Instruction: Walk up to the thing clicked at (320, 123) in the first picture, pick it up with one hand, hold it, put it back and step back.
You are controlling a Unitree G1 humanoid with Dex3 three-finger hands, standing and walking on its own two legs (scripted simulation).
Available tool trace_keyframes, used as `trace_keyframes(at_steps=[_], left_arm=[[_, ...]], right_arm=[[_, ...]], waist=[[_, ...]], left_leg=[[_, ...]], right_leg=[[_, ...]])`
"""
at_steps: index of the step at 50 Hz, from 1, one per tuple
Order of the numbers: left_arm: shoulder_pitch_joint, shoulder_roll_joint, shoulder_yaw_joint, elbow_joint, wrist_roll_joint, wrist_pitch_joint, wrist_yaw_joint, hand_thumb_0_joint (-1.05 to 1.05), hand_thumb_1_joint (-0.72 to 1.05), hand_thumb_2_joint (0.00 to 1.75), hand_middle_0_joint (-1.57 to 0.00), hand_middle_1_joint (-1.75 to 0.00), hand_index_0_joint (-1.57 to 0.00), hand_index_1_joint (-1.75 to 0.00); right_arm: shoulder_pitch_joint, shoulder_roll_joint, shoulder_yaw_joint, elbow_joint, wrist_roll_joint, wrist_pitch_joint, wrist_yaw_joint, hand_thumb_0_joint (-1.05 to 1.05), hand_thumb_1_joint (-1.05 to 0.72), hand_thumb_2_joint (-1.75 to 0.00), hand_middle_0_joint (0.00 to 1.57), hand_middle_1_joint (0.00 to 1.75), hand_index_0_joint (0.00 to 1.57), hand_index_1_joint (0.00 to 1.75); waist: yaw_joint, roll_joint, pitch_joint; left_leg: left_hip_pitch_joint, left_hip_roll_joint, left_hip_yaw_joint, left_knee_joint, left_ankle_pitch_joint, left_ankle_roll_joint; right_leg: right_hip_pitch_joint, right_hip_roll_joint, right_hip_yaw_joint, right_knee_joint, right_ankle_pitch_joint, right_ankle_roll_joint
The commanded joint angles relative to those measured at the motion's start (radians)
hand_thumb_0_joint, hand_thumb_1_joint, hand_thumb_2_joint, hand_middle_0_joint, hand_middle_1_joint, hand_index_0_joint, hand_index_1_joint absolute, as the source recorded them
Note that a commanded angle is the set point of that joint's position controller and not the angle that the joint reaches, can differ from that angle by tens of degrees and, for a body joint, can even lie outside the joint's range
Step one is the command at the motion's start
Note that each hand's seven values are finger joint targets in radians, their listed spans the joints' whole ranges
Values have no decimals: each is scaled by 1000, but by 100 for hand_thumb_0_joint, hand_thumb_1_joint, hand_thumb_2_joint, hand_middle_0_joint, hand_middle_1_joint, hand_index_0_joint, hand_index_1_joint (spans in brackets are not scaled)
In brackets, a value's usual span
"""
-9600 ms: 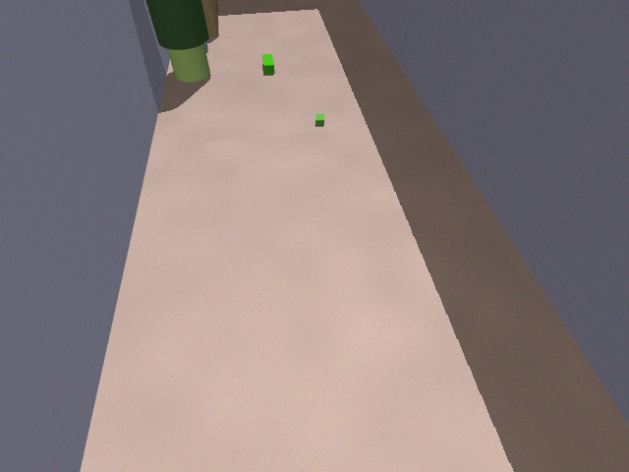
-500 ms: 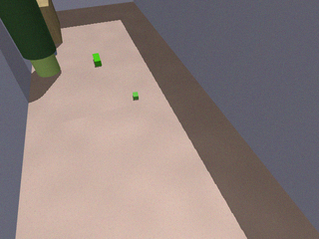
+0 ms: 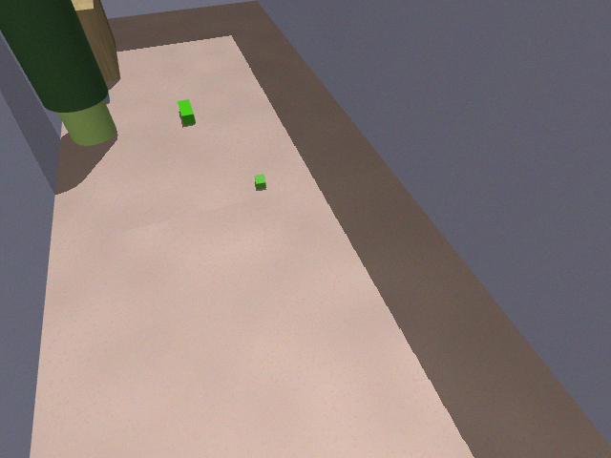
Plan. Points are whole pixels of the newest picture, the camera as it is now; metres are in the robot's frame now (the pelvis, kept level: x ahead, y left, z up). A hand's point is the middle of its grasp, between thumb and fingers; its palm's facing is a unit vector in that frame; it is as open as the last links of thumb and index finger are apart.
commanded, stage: stand
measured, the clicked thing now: (260, 181) +1.44 +0.23 -0.76
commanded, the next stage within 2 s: walk up in 0.96 s
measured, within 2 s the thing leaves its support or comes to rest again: neither
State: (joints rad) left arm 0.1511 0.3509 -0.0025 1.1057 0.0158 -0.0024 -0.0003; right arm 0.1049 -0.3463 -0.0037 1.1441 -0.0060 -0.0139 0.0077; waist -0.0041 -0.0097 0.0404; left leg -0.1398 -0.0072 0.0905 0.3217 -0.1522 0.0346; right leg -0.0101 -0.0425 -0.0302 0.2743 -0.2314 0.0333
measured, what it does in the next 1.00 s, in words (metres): stands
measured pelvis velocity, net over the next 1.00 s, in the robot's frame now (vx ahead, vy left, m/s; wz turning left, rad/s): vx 0.00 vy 0.01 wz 0.00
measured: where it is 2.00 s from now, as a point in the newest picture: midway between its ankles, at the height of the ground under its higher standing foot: (328, 423)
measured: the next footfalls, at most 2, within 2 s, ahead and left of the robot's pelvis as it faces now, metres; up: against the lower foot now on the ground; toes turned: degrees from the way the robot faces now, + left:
right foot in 1.32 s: +0.17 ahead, -0.20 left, +0.00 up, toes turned -7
left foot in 1.78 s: +0.41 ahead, +0.08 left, +0.00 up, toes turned +8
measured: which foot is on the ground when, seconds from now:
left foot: down 0.00-1.00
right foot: down 0.00-1.00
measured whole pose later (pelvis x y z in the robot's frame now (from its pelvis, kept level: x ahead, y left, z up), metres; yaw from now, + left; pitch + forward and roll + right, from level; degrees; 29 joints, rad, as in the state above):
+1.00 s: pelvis +0.00 +0.01 +0.00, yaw +0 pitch -2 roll +0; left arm 0.16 0.36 0.01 1.09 0.03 0.00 -0.02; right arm 0.12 -0.35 -0.03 1.12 -0.02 -0.02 0.03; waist 0.00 -0.01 0.03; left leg -0.16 -0.02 0.09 0.36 -0.20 0.06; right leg -0.05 -0.06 -0.03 0.36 -0.33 0.01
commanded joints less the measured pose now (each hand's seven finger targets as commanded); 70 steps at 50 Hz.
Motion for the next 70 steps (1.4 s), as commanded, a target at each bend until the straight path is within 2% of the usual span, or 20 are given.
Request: trace_keyframes(at_steps=[1,11,36,47,48,49,50,51,52,54,57,61,63,64,65,66,67,68,69,70], left_arm=[[-28,206,34,-60,-1,-25,14,0,90,90,-20,-30,-20,-30],[-25,205,37,-59,1,-22,11,0,90,90,-20,-30,-20,-30],[-20,206,36,-57,2,-24,15,0,90,90,-20,-30,-20,-30],[-15,200,36,-57,1,-22,12,0,90,90,-20,-30,-20,-30],[-5,308,95,-111,19,-37,-16,0,90,90,-20,-30,-20,-30],[-67,283,96,-120,27,-36,-24,0,90,90,-20,-30,-20,-30],[-127,269,98,-145,32,-30,-32,0,90,90,-20,-30,-20,-30],[-144,282,104,-162,37,-29,-38,0,90,90,-20,-30,-20,-30],[-117,278,104,-167,33,-33,-44,0,90,90,-20,-30,-20,-30],[-64,280,108,-158,23,-41,-60,0,90,90,-20,-30,-20,-30],[-5,277,116,-157,18,-35,-84,0,90,90,-20,-30,-20,-30],[22,267,129,-168,14,-40,-93,0,90,90,-20,-30,-20,-30],[150,274,141,-133,10,-43,-87,0,90,90,-20,-30,-20,-30],[235,288,149,-97,12,-46,-79,0,90,90,-20,-30,-20,-30],[353,323,168,-64,13,-54,-66,0,90,90,-20,-30,-20,-30],[440,397,191,-57,27,-59,-49,0,90,90,-20,-30,-20,-30],[325,422,184,-125,37,-73,-37,0,90,90,-20,-30,-20,-30],[177,438,172,-179,24,-74,-33,0,90,90,-20,-30,-20,-30],[90,451,166,-213,15,-82,-34,0,90,90,-20,-30,-20,-30],[56,419,156,-217,11,-90,-32,0,90,90,-20,-30,-20,-30]], right_arm=[[-48,-220,-41,-62,-3,-23,-16,0,-90,-90,20,30,20,30],[-44,-218,-40,-62,-2,-22,-15,0,-90,-90,20,30,20,30],[-39,-215,-40,-64,-1,-23,-16,0,-90,-90,20,30,20,30],[-49,-224,-44,-60,-1,-23,-16,0,-90,-90,20,30,20,30],[44,-322,-117,-104,-19,-39,10,0,-90,-90,20,30,20,30],[99,-343,-136,-80,-26,-42,17,0,-90,-90,20,30,20,30],[144,-371,-152,-74,-29,-44,19,0,-90,-90,20,30,20,30],[129,-380,-159,-90,-23,-48,19,0,-90,-90,20,30,20,30],[112,-370,-159,-114,-21,-53,21,0,-90,-90,20,30,20,30],[74,-343,-150,-144,-21,-65,23,0,-90,-90,20,30,20,30],[27,-328,-152,-192,-30,-68,35,0,-90,-90,20,30,20,30],[-15,-334,-154,-217,-38,-66,46,0,-90,-90,20,30,20,30],[-76,-333,-154,-233,-40,-58,48,0,-90,-90,20,30,20,30],[-76,-307,-148,-239,-44,-50,46,0,-90,-90,20,30,20,30],[-69,-258,-130,-246,-52,-44,42,0,-90,-90,20,30,20,30],[-42,-178,-98,-260,-48,-40,45,0,-90,-90,20,30,20,30],[32,-187,-94,-259,-22,-30,46,0,-90,-90,20,30,20,30],[62,-269,-114,-248,-16,-28,44,0,-90,-90,20,30,20,30],[84,-306,-122,-228,-10,-33,44,0,-90,-90,20,30,20,30],[88,-328,-125,-202,-5,-38,45,0,-90,-90,20,30,20,30]], waist=[[0,-1,-70],[-2,14,-42],[-1,5,-65],[1,12,-52],[-22,35,-167],[-63,99,-95],[-101,171,-5],[-94,133,54],[-76,98,66],[-30,79,35],[-8,130,16],[27,168,22],[104,151,4],[137,67,-19],[192,-85,-65],[231,-379,-37],[155,-300,13],[82,-176,90],[41,-155,141],[20,-126,167]], left_leg=[[104,163,-149,-26,230,-2],[71,151,-148,-50,133,-7],[100,160,-154,-33,222,-2],[89,157,-160,-45,172,-4],[167,146,-195,-10,-385,70],[212,221,-295,-95,-591,118],[228,322,-443,-193,-673,169],[167,386,-512,-223,-665,217],[135,407,-527,-229,-637,236],[105,366,-455,-219,-586,211],[75,303,-321,-213,-498,180],[-119,252,-199,-166,-457,139],[-265,211,-133,-46,-522,120],[-369,168,-92,82,-568,97],[-510,110,-45,325,-592,72],[-646,-42,18,705,-560,37],[-653,-74,-178,887,-417,-3],[-578,-17,-237,883,-339,-6],[-564,40,-253,881,-274,-1],[-527,66,-263,863,-224,-11]], right_leg=[[-79,-115,83,-42,176,-46],[-85,-112,83,-55,114,-49],[-71,-115,77,-39,155,-45],[-83,-113,75,-43,115,-48],[-128,-37,15,118,-252,-83],[-337,-3,-50,250,-306,-79],[-539,5,-38,443,-324,-65],[-613,-16,48,556,-307,-63],[-620,-37,84,584,-287,-68],[-578,-67,127,598,-252,-74],[-514,-55,44,518,-193,-46],[-282,-50,-14,372,-67,-41],[-73,-35,-62,318,22,-49],[55,-1,-76,320,25,-50],[221,2,-34,293,-74,-59],[204,-153,229,48,-446,-83],[36,-354,621,-165,-744,-111],[-132,-415,704,-260,-823,-158],[-201,-399,686,-267,-772,-202],[-255,-355,576,-242,-647,-192]])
